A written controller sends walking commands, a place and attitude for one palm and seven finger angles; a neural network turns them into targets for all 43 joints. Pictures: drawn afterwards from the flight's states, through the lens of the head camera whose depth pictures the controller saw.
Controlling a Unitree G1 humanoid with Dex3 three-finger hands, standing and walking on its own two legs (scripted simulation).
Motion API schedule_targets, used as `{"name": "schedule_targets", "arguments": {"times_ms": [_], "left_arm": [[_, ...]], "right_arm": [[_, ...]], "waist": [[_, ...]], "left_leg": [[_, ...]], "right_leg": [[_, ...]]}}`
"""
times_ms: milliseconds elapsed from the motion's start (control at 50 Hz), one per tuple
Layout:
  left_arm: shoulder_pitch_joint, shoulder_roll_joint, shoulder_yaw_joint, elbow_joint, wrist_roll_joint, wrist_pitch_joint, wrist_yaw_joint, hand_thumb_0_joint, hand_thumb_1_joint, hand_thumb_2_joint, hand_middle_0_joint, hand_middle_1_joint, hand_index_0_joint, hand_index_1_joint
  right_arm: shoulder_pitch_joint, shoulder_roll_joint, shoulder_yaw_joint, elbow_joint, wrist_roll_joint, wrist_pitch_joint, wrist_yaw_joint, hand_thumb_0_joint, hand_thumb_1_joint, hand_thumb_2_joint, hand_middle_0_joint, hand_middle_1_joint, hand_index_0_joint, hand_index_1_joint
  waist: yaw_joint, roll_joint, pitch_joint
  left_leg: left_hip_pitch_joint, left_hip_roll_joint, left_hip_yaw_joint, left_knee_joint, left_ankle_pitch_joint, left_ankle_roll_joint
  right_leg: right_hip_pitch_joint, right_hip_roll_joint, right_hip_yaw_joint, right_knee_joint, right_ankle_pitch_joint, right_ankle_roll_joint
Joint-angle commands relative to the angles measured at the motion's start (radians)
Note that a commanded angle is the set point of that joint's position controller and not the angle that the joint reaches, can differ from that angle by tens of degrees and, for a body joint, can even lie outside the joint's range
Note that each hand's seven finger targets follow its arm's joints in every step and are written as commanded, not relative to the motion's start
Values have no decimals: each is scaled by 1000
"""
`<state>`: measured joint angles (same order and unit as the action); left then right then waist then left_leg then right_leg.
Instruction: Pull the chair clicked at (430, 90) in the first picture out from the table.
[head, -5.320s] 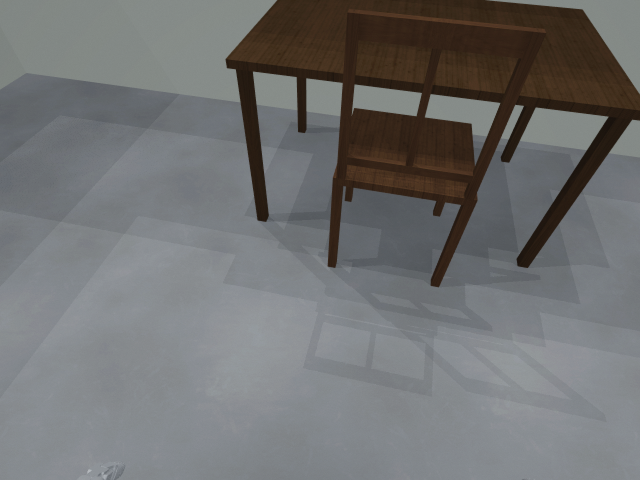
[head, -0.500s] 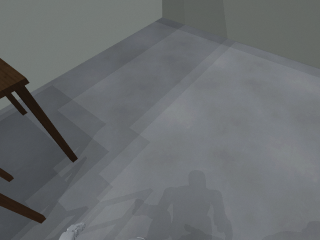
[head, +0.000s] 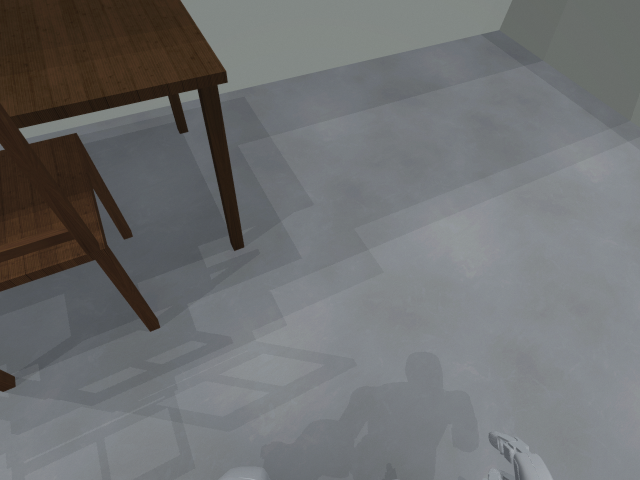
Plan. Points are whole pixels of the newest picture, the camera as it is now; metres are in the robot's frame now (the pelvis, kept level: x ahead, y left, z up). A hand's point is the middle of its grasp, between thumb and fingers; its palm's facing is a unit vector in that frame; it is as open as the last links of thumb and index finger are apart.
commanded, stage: turn to face it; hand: left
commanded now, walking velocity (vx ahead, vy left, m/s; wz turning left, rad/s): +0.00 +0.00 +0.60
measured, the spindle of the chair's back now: out of the picture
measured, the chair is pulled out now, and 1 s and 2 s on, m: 0.00 0.00 0.00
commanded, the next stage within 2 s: take the last steps up to it in 0.76 s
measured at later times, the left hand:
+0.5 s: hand out of the picture +0.08 +0.19 -0.12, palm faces +0.29 -0.91 -0.29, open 7.4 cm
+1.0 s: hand out of the picture -0.10 +0.20 -0.16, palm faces +0.53 -0.81 -0.24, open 7.4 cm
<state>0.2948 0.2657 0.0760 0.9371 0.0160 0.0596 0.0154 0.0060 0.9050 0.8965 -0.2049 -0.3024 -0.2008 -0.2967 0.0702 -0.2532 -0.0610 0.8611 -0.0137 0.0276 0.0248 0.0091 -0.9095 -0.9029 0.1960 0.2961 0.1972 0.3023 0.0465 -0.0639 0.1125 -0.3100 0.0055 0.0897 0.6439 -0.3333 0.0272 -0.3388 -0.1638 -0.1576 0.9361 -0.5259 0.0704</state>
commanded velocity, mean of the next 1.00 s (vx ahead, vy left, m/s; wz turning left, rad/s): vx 0.05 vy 0.00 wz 0.40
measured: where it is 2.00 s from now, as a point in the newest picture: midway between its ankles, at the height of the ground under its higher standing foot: (253, 445)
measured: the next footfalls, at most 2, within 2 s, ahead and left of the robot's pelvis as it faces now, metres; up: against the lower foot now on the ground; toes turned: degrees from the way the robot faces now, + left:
right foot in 0.42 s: +0.08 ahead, -0.14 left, +0.00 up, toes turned +13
left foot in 0.80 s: -0.03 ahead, +0.11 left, +0.00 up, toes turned +31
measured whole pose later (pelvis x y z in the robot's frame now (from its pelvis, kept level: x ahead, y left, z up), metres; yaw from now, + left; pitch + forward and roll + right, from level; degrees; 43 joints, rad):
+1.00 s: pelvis +0.00 +0.01 +0.02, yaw +28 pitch +0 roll -1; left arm 0.27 0.26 0.07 1.01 0.02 0.06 0.01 0.01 0.91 0.90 -0.20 -0.30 -0.20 -0.30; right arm 0.15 -0.18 -0.02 0.93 -0.02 0.01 -0.01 0.01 -0.91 -0.90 0.20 0.30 0.20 0.30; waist 0.04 -0.04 0.06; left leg -0.20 0.01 0.04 0.49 -0.28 0.03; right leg -0.42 -0.09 -0.06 1.03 -0.43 0.06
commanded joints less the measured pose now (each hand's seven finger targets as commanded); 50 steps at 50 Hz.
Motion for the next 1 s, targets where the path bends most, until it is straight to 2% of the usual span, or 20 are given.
{"name": "schedule_targets", "arguments": {"times_ms": [0, 60, 240, 300, 340, 360, 380, 400, 440, 500, 660, 700, 740, 760, 780, 800, 820, 840, 900, 980], "left_arm": [[-121, 90, 24, -127, -1, -34, 4, 0, 900, 900, -200, -300, -200, -300], [-47, 89, 27, -92, 3, -26, -7, 0, 900, 900, -200, -300, -200, -300], [-153, 67, 16, -158, -4, -32, 3, 0, 900, 900, -200, -300, -200, -300], [-124, 60, 11, -167, -11, -41, 6, 0, 900, 900, -200, -300, -200, -300], [-55, 68, 16, -154, -14, -53, 10, 0, 900, 900, -200, -300, -200, -300], [-20, 108, 23, -149, -8, -64, 14, 0, 900, 900, -200, -300, -200, -300], [2, 197, 42, -151, 10, -75, 23, 0, 900, 900, -200, -300, -200, -300], [-6, 240, 38, -166, 8, -65, 19, 0, 900, 900, -200, -300, -200, -300], [-96, 170, 28, -178, 2, -65, 22, 0, 900, 900, -200, -300, -200, -300], [-154, 99, 7, -179, 4, -73, 21, 0, 900, 900, -200, -300, -200, -300], [4, 156, 25, -85, 19, -65, 19, 0, 900, 900, -200, -300, -200, -300], [-2, 169, 30, -70, 18, -62, 18, 0, 900, 900, -200, -300, -200, -300], [-7, 161, 29, -55, 7, -56, 15, 0, 900, 900, -200, -300, -200, -300], [-7, 133, 24, -55, -1, -50, 12, 0, 900, 900, -200, -300, -200, -300], [8, 73, 17, -84, -8, -44, 7, 0, 900, 900, -200, -300, -200, -300], [-41, 38, -5, -112, -1, -40, 10, 0, 900, 900, -200, -300, -200, -300], [-83, 47, -4, -98, 0, -28, 17, 0, 900, 900, -200, -300, -200, -300], [-95, 48, 0, -74, -2, -27, 14, 0, 900, 900, -200, -300, -200, -300], [-39, 39, -3, -16, 3, -37, -8, 0, 900, 900, -200, -300, -200, -300], [-47, 24, -13, 0, 10, -48, -23, 0, 900, 900, -200, -300, -200, -300]], "right_arm": [[125, -207, -52, -27, -2, -11, -36, 0, -900, -900, 200, 300, 200, 300], [50, -180, -39, -54, -1, -19, -31, 0, -900, -900, 200, 300, 200, 300], [123, -186, -60, -34, -9, -9, -28, 0, -900, -900, 200, 300, 200, 300], [104, -187, -64, -43, -11, -4, -28, 0, -900, -900, 200, 300, 200, 300], [80, -174, -66, -49, -4, -1, -27, 0, -900, -900, 200, 300, 200, 300], [79, -146, -62, -54, 4, -3, -22, 0, -900, -900, 200, 300, 200, 300], [122, -64, -49, -66, 13, -6, -17, 0, -900, -900, 200, 300, 200, 300], [119, -77, -55, -82, -1, -4, -19, 0, -900, -900, 200, 300, 200, 300], [104, -94, -62, -47, -9, 19, -11, 0, -900, -900, 200, 300, 200, 300], [145, -71, -50, -6, -10, 25, 4, 0, -900, -900, 200, 300, 200, 300], [32, -32, -16, -15, 4, 13, 0, 0, -900, -900, 200, 300, 200, 300], [71, -28, -11, -4, 7, 5, -6, 0, -900, -900, 200, 300, 200, 300], [118, -45, -11, 16, 5, -4, -11, 0, -900, -900, 200, 300, 200, 300], [151, -88, -20, 22, 2, -11, -11, 0, -900, -900, 200, 300, 200, 300], [196, -191, -42, 21, -8, -20, -16, 0, -900, -900, 200, 300, 200, 300], [232, -238, -48, 30, -4, -10, -21, 0, -900, -900, 200, 300, 200, 300], [235, -212, -44, 47, -8, -15, -37, 0, -900, -900, 200, 300, 200, 300], [186, -186, -35, 46, -9, -14, -46, 0, -900, -900, 200, 300, 200, 300], [131, -123, -10, 37, -7, -28, -47, 0, -900, -900, 200, 300, 200, 300], [198, -110, -11, 69, -5, -44, -45, 0, -900, -900, 200, 300, 200, 300]], "waist": [[-96, 263, -160], [-43, 221, -142], [-78, 216, -149], [-61, 235, -173], [-22, 209, -189], [-1, 119, -191], [1, -167, -214], [-1, -204, -206], [-38, -139, -116], [-75, -93, -83], [7, -150, -125], [-8, -158, -159], [-36, -148, -182], [-60, -39, -204], [-83, 257, -239], [-103, 353, -210], [-115, 329, -205], [-93, 323, -160], [-59, 238, -134], [-76, 220, -87]], "left_leg": [[226, 293, -325, -245, 699, 162], [135, 204, -261, -291, 523, 116], [156, 203, -418, -272, 456, 155], [100, 184, -464, -229, 512, 146], [9, 142, -460, -161, 457, 105], [-92, 95, -431, -90, 333, 57], [-293, -44, -250, 139, -40, -32], [-308, -74, -170, 363, -281, -63], [-295, -13, -191, 579, -176, -63], [-272, 20, -132, 602, -45, -91], [-125, 10, -24, 190, -141, -91], [-59, -6, 2, 59, -104, -81], [84, -12, 15, -149, 64, -68], [224, 45, -35, -251, 208, -46], [367, 286, -325, -260, 545, 57], [307, 414, -406, -286, 762, 167], [275, 380, -400, -290, 730, 184], [232, 332, -347, -287, 687, 173], [207, 243, -249, -328, 451, 130], [228, 235, -285, -406, 165, 149]], "right_leg": [[-267, 19, 155, 281, 28, 27], [-189, 41, 142, 229, 149, 31], [-143, 102, 161, -38, 103, 30], [-10, 142, 150, -196, 110, 15], [153, 151, 140, -399, 259, 7], [284, 95, 185, -544, 333, -4], [431, -187, 456, -660, 364, -90], [305, -350, 545, -660, 416, -200], [140, -252, 440, -680, 309, -204], [135, -151, 216, -624, 480, -174], [244, -184, 141, -539, 750, -199], [268, -177, 118, -489, 800, -183], [221, -141, 74, -407, 758, -123], [122, -115, 40, -301, 647, -78], [-105, 0, -16, -118, 262, -7], [-173, 47, 40, 26, -134, 7], [-183, 49, 119, 120, -104, -1], [-195, 46, 147, 164, -39, -5], [-170, 57, 117, 165, 94, -3], [-192, 67, 97, 55, 122, -8]]}}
